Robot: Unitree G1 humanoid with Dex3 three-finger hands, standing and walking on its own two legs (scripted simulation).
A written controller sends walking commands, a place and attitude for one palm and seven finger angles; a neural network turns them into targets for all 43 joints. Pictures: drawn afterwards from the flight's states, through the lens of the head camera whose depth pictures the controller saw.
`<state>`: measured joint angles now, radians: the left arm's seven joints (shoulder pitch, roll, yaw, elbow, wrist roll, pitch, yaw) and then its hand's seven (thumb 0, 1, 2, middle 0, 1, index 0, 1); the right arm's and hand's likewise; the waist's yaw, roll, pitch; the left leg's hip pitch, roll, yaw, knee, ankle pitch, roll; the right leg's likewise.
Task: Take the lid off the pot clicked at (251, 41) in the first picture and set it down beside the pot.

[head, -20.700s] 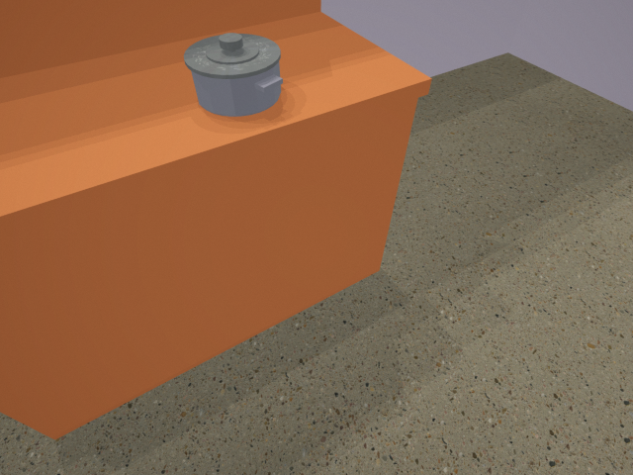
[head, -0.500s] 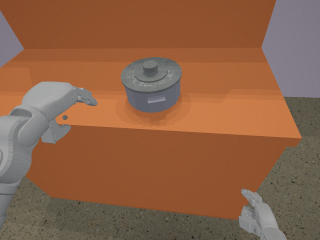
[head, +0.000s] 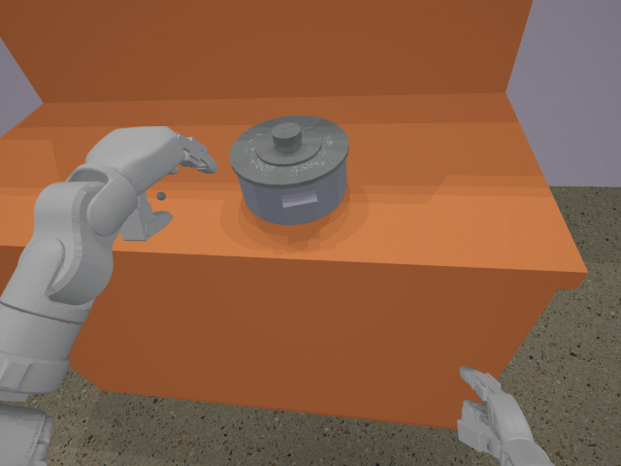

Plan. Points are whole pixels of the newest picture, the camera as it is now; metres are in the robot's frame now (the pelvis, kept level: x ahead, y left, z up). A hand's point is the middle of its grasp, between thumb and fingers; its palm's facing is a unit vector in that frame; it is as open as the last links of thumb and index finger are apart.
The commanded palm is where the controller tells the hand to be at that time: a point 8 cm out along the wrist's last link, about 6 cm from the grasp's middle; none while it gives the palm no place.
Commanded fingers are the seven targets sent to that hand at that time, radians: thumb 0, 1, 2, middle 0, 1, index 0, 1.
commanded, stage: move the open hand above the knob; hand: left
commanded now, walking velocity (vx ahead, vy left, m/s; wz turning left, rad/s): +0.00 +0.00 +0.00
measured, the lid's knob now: (286, 134) +0.56 +0.11 +0.15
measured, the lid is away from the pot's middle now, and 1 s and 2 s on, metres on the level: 0.00 0.00 0.00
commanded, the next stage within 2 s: none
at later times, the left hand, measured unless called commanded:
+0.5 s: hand (205, 154) +0.41 +0.18 +0.22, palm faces -0.13 -0.07 -0.99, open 10.1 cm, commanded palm +0.39 +0.17 +0.29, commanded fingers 0.00 -0.38 1.62 -0.85 -0.08 -0.85 -0.08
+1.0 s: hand (256, 125) +0.47 +0.13 +0.22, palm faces -0.20 -0.04 -0.98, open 10.1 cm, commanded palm +0.46 +0.13 +0.29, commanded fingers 0.00 -0.38 1.62 -0.85 -0.08 -0.85 -0.08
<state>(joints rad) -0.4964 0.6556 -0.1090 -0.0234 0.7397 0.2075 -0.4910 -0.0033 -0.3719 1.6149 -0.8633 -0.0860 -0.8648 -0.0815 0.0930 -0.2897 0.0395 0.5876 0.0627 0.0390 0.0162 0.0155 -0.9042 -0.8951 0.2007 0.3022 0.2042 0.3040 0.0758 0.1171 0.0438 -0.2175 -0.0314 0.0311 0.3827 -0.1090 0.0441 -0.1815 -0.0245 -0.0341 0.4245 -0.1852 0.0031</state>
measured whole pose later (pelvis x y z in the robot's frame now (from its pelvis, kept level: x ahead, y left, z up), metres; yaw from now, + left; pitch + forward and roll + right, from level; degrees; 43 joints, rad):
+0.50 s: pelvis +0.02 -0.02 +0.00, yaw +0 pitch -1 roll +0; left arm -0.70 0.61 -0.17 0.14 0.77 0.30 -0.53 0.00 -0.37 1.62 -0.86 -0.09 -0.87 -0.08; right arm 0.09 -0.31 0.02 0.59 0.07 0.09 0.04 0.01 -0.91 -0.90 0.20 0.30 0.20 0.30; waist 0.05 0.12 0.03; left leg -0.22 -0.01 0.02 0.38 -0.14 0.02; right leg -0.18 -0.01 -0.04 0.42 -0.22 -0.02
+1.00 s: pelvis +0.04 -0.01 +0.00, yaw +0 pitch +0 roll +0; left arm -0.96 0.51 -0.30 0.43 0.81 0.30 -0.53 0.00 -0.37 1.62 -0.86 -0.09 -0.87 -0.08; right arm 0.15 -0.31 0.01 0.64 0.07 0.09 0.03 0.01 -0.91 -0.90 0.20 0.30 0.20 0.30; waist -0.01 0.09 0.03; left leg -0.22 -0.03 0.03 0.37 -0.16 0.04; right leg -0.18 -0.02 -0.03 0.40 -0.23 0.00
